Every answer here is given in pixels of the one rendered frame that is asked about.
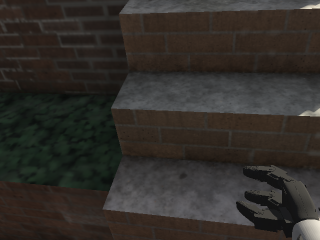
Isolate right robot forearm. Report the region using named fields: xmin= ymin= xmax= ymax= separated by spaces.
xmin=292 ymin=219 xmax=320 ymax=240

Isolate right robot hand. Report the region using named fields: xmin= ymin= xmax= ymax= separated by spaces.
xmin=236 ymin=165 xmax=320 ymax=238

